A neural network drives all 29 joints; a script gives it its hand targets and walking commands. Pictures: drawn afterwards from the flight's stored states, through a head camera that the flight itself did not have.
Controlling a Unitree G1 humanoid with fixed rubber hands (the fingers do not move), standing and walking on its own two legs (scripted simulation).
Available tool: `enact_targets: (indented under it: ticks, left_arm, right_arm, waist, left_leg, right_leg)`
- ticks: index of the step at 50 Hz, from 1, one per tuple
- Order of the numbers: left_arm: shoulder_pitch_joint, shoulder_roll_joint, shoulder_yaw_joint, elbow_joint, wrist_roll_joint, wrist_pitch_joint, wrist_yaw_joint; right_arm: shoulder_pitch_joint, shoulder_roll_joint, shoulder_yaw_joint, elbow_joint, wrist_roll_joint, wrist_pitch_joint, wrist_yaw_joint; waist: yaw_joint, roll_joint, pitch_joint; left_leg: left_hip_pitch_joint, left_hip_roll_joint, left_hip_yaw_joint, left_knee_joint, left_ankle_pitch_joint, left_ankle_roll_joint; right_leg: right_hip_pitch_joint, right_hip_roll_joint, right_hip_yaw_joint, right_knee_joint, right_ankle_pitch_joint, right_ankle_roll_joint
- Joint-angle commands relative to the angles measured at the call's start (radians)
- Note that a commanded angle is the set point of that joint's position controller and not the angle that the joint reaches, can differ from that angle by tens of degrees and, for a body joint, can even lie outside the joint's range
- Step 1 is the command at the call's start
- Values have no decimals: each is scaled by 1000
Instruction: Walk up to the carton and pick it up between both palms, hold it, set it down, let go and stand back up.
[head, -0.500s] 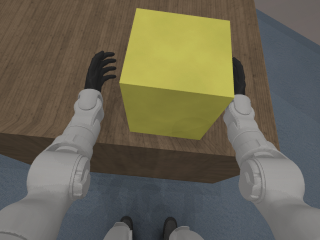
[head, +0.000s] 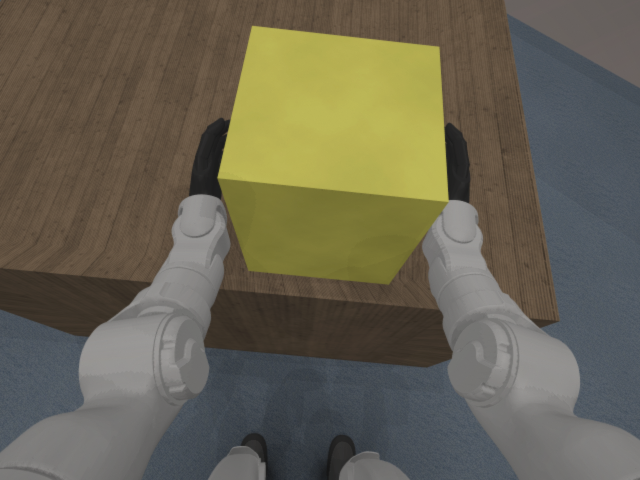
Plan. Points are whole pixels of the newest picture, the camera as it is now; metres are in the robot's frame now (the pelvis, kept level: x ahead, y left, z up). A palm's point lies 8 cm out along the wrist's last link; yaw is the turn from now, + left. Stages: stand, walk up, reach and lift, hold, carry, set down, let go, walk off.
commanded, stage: reach and lift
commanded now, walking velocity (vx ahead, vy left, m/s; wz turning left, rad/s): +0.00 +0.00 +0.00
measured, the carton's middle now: (330, 174) +0.48 +0.00 +0.01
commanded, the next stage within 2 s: none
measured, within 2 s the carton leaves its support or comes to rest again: leaves its support in 1.14 s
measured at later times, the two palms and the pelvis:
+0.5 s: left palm (209, 186) +0.45 +0.15 +0.01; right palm (449, 192) +0.45 -0.15 +0.03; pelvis +0.00 +0.00 +0.00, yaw +0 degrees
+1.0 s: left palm (208, 188) +0.45 +0.16 +0.02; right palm (448, 195) +0.45 -0.14 +0.03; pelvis +0.00 +0.00 +0.00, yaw +0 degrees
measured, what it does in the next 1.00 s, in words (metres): stands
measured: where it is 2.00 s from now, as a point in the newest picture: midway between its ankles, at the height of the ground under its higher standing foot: outside the picture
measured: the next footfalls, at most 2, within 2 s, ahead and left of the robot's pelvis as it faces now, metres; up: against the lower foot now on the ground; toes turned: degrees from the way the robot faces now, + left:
none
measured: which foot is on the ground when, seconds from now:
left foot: down 0.00-1.00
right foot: down 0.00-1.00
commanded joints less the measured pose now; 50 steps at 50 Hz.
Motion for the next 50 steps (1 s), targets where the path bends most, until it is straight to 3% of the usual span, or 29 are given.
enact_targets:
  ticks: [1,13,30,39,50]
  left_arm:
    - [-456,-441,-156,-8,145,-18,-88]
    - [-454,-468,-167,4,139,-31,-86]
    - [-454,-491,-184,23,123,-48,-87]
    - [-464,-496,-194,44,121,-55,-91]
    - [-491,-540,-248,16,109,-125,-88]
  right_arm:
    - [-344,546,174,-66,-278,-1,159]
    - [-352,571,186,-64,-268,-11,155]
    - [-377,587,210,-40,-254,-32,156]
    - [-382,592,224,-8,-241,-39,154]
    - [-414,592,271,-1,-246,-144,148]
  waist:
    - [1,123,-703]
    - [-6,107,-731]
    - [12,100,-739]
    - [13,117,-719]
    - [8,109,-810]
  left_leg:
    - [394,-54,61,-10,387,-29]
    - [332,-59,63,-4,361,-25]
    - [283,-54,63,-4,351,-20]
    - [278,-54,59,0,348,-19]
    - [296,-47,47,15,437,-28]
  right_leg:
    - [652,-10,33,38,579,36]
    - [666,-13,37,49,600,35]
    - [653,-11,33,55,599,33]
    - [620,-10,35,49,577,26]
    - [618,0,18,59,690,38]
